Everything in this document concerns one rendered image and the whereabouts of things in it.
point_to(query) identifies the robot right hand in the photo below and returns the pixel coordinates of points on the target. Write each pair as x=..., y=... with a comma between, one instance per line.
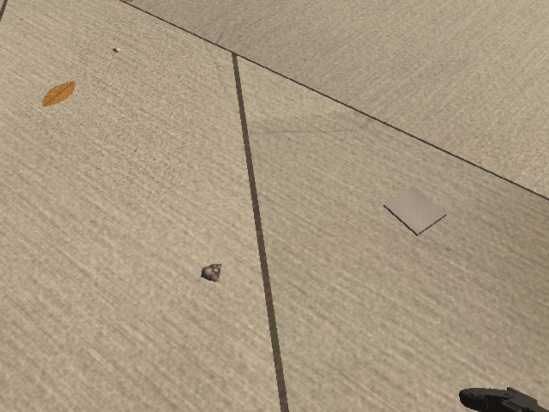
x=494, y=400

